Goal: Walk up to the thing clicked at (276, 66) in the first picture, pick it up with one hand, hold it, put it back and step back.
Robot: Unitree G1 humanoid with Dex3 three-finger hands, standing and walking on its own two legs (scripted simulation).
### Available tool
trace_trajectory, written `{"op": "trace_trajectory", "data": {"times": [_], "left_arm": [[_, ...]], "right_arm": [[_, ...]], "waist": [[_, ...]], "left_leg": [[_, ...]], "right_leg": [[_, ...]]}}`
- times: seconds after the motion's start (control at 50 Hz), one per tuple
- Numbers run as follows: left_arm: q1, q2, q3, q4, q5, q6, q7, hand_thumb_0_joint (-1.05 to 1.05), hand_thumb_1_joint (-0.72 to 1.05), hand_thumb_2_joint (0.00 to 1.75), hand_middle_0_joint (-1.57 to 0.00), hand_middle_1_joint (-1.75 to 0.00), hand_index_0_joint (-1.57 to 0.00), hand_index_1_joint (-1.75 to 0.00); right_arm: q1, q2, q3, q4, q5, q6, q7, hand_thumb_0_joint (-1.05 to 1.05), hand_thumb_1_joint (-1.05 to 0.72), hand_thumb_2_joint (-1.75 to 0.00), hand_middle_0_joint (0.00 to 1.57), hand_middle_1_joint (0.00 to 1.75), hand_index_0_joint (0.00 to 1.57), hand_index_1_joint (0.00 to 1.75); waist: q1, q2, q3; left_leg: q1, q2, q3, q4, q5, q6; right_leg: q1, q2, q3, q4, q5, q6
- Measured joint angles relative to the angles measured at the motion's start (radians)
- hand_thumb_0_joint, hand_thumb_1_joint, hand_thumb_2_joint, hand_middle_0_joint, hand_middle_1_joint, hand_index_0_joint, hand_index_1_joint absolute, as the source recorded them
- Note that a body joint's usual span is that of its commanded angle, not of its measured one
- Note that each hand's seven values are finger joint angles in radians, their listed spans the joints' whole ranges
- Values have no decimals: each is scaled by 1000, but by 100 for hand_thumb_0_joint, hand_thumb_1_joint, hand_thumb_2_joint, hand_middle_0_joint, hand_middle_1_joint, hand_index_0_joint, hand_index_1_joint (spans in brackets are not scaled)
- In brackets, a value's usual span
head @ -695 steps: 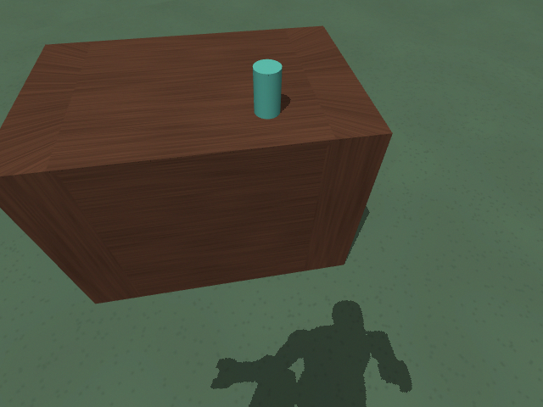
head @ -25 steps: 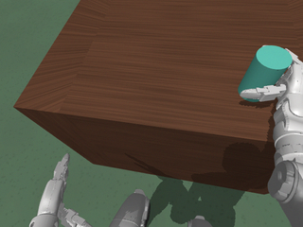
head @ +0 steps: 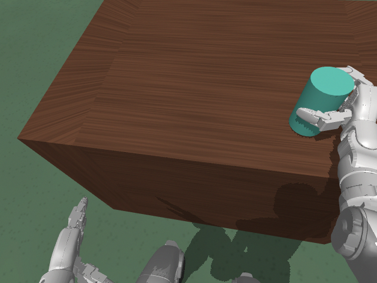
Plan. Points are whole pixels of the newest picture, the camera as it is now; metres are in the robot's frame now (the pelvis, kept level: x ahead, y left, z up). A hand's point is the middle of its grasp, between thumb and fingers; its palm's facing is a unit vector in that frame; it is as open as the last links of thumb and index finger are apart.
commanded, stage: settle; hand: right
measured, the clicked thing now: (317, 104) +0.49 -0.18 +0.07
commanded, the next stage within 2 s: lift in 0.82 s
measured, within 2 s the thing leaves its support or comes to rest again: neither
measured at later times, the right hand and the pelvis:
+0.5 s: hand (331, 84) +0.50 -0.18 +0.12, palm faces +0.11 +0.99 -0.01, open 10.6 cm; pelvis +0.01 +0.00 +0.02, yaw +0 degrees
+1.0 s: hand (337, 73) +0.50 -0.18 +0.14, palm faces +0.11 +0.99 +0.00, open 10.7 cm; pelvis +0.01 +0.00 +0.03, yaw +0 degrees
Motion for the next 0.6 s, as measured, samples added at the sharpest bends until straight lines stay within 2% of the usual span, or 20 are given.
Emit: {"op": "trace_trajectory", "data": {"times": [0.06,0.12,0.18,0.22,0.28,0.34,0.4,0.46,0.52,0.6], "left_arm": [[-6,-7,-5,29,3,-9,0,-1,-55,7,-6,-5,-5,-6],[-5,-13,-16,25,3,3,3,-1,-54,7,-6,-5,-5,-5],[1,-12,-12,51,4,-3,0,-1,-54,7,-6,-5,-5,-5],[1,-6,-9,49,1,6,5,-1,-54,7,-6,-5,-5,-5],[-6,4,6,76,-3,-6,11,-1,-54,7,-6,-5,-5,-5],[-25,10,7,79,-4,0,18,-1,-54,7,-6,-5,-5,-5],[-27,7,6,87,-7,-16,20,-1,-54,7,-6,-5,-5,-5],[-26,-1,-11,75,-5,-9,15,-1,-54,7,-6,-5,-5,-5],[-18,-10,-8,93,-4,-23,11,-1,-54,7,-6,-5,-5,-5],[-27,-13,-10,104,-7,-14,16,-1,-54,7,-6,-5,-4,-5]], "right_arm": [[-25,-7,14,22,3,-11,-2,-2,46,-83,78,98,81,101],[-18,-12,20,-22,-7,12,-10,-2,47,-86,77,101,80,103],[-35,-11,25,14,9,21,-8,-2,49,-88,77,102,79,104],[-20,-7,20,-21,4,42,-15,-2,50,-89,77,103,79,105],[-45,-9,30,28,19,32,-14,-2,51,-90,77,104,79,106],[-44,-8,21,9,9,48,-18,-2,51,-91,77,104,80,106],[-66,-9,40,41,20,33,-11,-2,51,-91,77,104,80,106],[-42,-6,25,7,7,52,-3,-2,51,-91,77,104,80,106],[-39,-6,37,24,19,54,1,-2,52,-91,77,105,79,107],[-31,1,26,-30,17,67,-12,-2,52,-91,76,105,79,107]], "waist": [[-5,5,7],[-7,2,12],[-13,-7,13],[-15,-13,11],[-21,-16,14],[-20,-12,16],[-26,-5,21],[-20,-3,16],[-23,-9,16],[-27,-15,24]], "left_leg": [[11,0,2,-11,6,2],[22,-3,0,-25,15,2],[40,-1,2,-42,20,2],[52,-1,-1,-53,23,1],[73,0,-1,-64,24,1],[82,-2,-4,-74,28,1],[95,-2,-1,-84,30,3],[101,-2,-1,-94,32,4],[113,0,2,-102,31,5],[124,-2,0,-110,33,5]], "right_leg": [[9,0,2,-10,7,1],[20,-3,-1,-23,14,2],[38,-1,1,-42,22,2],[51,-1,-3,-54,26,1],[73,0,-4,-70,30,-1],[85,-2,-7,-83,34,0],[98,-2,-5,-96,39,1],[106,-3,-5,-110,44,4],[117,-2,-1,-121,46,5],[129,-3,-4,-129,48,4]]}}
